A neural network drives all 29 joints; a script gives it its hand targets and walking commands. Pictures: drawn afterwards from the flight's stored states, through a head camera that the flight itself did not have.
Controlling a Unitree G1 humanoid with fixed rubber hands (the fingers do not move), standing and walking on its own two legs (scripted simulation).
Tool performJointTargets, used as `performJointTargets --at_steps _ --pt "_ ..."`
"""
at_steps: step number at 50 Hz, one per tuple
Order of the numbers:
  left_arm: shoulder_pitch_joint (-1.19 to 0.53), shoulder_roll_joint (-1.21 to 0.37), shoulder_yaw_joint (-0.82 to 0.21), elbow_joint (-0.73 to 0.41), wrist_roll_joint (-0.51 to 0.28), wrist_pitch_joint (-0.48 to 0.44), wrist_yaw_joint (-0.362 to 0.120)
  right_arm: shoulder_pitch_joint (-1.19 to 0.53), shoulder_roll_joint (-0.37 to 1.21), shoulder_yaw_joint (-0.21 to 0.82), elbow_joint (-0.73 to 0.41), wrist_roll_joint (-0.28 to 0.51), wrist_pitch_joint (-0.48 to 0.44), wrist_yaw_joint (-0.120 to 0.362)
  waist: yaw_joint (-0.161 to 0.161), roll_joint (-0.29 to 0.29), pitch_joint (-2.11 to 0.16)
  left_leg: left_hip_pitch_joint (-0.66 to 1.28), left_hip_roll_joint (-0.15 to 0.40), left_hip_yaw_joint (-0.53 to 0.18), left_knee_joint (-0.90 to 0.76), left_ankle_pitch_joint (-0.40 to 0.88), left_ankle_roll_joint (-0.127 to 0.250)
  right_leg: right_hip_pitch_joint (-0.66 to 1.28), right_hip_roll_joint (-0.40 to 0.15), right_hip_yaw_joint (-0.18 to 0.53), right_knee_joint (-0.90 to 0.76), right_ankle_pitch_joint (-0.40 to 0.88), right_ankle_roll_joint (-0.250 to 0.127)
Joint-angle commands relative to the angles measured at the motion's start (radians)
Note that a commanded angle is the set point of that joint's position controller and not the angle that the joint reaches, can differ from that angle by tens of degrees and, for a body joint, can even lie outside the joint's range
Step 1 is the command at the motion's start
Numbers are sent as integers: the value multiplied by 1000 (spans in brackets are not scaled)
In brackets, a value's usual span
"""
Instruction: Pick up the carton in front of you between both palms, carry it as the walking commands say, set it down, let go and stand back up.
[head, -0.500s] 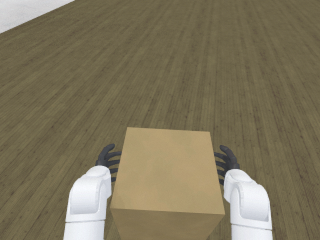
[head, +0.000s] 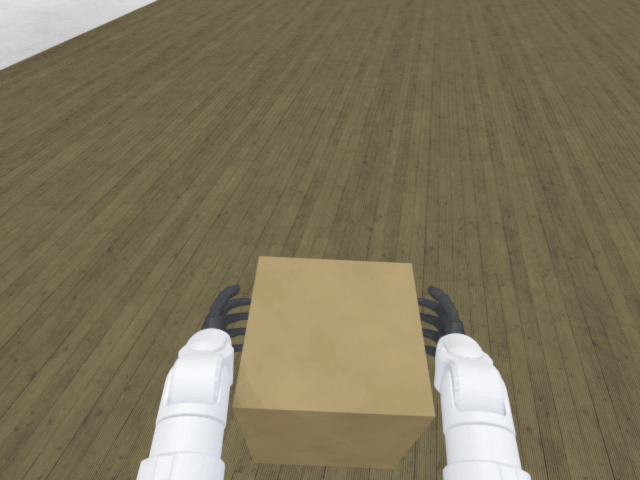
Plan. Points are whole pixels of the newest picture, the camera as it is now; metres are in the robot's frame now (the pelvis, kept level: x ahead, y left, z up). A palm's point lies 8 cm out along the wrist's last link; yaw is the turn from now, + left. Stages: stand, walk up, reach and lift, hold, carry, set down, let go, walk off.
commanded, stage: carry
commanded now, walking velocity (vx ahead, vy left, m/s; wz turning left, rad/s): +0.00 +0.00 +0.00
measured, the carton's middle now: (329, 367) +0.31 +0.00 -0.05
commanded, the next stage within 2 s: hold in 1.14 s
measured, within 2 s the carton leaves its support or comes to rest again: neither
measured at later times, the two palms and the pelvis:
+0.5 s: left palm (206, 349) +0.28 +0.16 +0.04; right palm (447, 354) +0.28 -0.14 +0.04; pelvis -0.01 +0.01 +0.00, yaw +0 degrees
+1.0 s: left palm (196, 354) +0.27 +0.17 +0.04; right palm (439, 358) +0.28 -0.13 +0.04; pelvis -0.02 +0.02 +0.00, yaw +0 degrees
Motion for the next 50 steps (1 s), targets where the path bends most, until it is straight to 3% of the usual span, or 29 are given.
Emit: performJointTargets --at_steps 1,5,9,50 --pt "-514 -896 -537 -85 -255 -78 -234 -426 908 530 -10 232 -46 221 0 -4 -256 5 111 -97 -83 198 8 163 -100 107 -44 216 -6" --pt "-478 -899 -592 -142 -288 -39 -230 -389 910 588 -67 269 -8 217 0 -2 -271 11 112 -95 -69 226 8 163 -102 103 -36 240 -4" --pt "-451 -875 -582 -150 -284 -10 -227 -364 883 578 -79 266 21 213 -1 -1 -257 -1 114 -94 -68 229 7 153 -102 103 -35 239 -2" --pt "-476 -885 -588 -151 -292 -8 -228 -388 895 580 -77 273 20 216 -1 2 -250 -25 116 -101 -79 237 24 135 -101 96 -37 194 14"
